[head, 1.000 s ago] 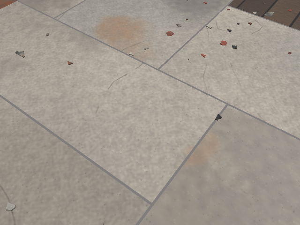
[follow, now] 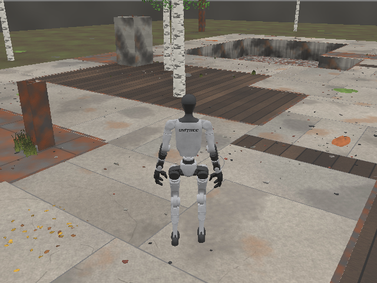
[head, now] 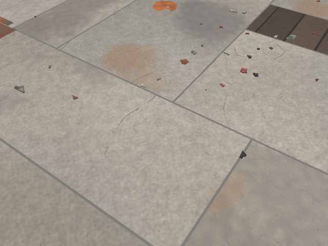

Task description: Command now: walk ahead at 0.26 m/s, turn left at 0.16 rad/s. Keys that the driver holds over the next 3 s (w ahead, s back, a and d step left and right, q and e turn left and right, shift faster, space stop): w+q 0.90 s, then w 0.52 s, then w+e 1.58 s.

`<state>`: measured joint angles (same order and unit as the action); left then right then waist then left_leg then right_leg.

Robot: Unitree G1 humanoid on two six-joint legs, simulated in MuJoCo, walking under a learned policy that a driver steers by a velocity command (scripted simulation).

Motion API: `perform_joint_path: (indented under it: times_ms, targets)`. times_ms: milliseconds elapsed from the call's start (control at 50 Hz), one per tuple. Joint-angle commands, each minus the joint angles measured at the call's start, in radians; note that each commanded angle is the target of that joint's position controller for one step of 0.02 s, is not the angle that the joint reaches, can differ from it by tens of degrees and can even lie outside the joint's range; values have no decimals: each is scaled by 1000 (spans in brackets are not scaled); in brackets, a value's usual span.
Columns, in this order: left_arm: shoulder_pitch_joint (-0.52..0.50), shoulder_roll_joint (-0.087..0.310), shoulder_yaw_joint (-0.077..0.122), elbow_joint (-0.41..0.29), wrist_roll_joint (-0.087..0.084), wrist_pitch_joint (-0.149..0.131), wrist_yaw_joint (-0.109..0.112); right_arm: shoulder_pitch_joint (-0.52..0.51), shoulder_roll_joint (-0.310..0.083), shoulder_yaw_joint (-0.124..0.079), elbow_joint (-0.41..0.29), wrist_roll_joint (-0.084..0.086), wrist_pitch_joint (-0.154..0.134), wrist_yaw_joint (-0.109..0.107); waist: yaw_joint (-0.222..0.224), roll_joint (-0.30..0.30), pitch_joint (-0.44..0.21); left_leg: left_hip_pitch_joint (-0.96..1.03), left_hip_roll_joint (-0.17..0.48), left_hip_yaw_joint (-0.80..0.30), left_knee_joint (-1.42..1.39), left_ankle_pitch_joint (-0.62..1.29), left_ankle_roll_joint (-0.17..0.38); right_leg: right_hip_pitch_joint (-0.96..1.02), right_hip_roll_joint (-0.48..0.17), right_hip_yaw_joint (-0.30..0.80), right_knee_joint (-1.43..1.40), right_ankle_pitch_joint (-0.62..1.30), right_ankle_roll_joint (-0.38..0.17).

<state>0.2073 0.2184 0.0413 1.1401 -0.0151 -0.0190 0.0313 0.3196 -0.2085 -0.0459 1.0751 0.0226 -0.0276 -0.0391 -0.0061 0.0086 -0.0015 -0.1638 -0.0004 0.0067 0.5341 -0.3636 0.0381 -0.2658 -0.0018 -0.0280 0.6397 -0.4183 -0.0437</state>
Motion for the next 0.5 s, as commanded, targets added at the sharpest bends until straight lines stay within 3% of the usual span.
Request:
perform_joint_path:
  times_ms: [20,60,80,100,120,140,160,200,240,280,340,420,460,500]
  targets:
    - [-75,53,9,-75,-9,-62,-20,30,-172,-36,-40,6,-30,5,3,153,178,-115,302,-492,-355,-397,216,-173,-12,4,97,-35,-35]
    - [42,58,16,-41,-20,-84,-25,-74,-163,-33,-86,17,-32,13,86,120,158,-196,213,-376,-279,-274,155,35,-2,-13,-149,22,-49]
    - [133,87,30,-4,-13,-86,-22,-121,-153,-32,-112,19,-30,14,120,82,130,-285,137,-291,-186,-161,110,204,-11,16,-215,109,-36]
    - [276,158,52,30,-2,-86,-16,-164,-94,-19,-140,17,-37,17,167,-72,80,-440,26,-141,85,-56,45,386,-152,208,-307,40,-60]
    - [394,275,79,44,7,-89,-22,-153,-45,-8,-187,18,-53,12,178,-326,11,-603,-74,-34,395,-158,4,502,-372,593,-447,-53,-181]
    - [337,187,51,26,22,-102,-19,-133,-101,-23,-174,27,-64,13,134,-185,48,-668,-23,-143,612,-195,13,449,-439,673,-451,-49,-220]
    - [255,120,31,-9,12,-109,-17,-94,-101,-26,-161,38,-67,23,85,-108,101,-709,18,-181,688,-97,35,415,-410,559,-449,-16,-182]
    - [166,96,19,-42,4,-111,-26,-80,-84,-31,-143,30,-65,29,46,-79,131,-706,67,-174,654,77,55,368,-328,324,-465,152,-100]
    - [187,58,6,-42,20,-103,-26,-104,-78,-39,-154,23,-53,43,47,-98,102,-639,89,-122,607,165,46,340,-252,135,-459,376,-52]
    - [215,83,7,-44,28,-98,-14,-149,-47,-33,-183,17,-38,58,51,-83,97,-642,96,-84,579,213,19,321,-241,56,-468,488,-66]
    - [195,124,11,-69,35,-89,1,-278,-22,-15,-262,15,-33,68,59,-60,143,-631,99,-37,395,294,-4,249,-234,-30,-511,527,-74]
    - [246,156,19,-80,19,-81,7,-407,-21,1,-337,9,-33,94,84,-63,163,-555,78,62,210,343,20,265,-250,-130,-505,606,-70]
    - [249,172,24,-88,11,-74,6,-423,-38,-4,-363,9,-33,108,61,-75,148,-493,46,100,151,307,55,317,-265,-174,-438,821,-60]
    - [229,205,34,-107,9,-63,13,-368,-84,-26,-371,9,-29,117,-3,-129,72,-361,-21,149,151,240,98,363,-283,-204,-286,1194,-47]
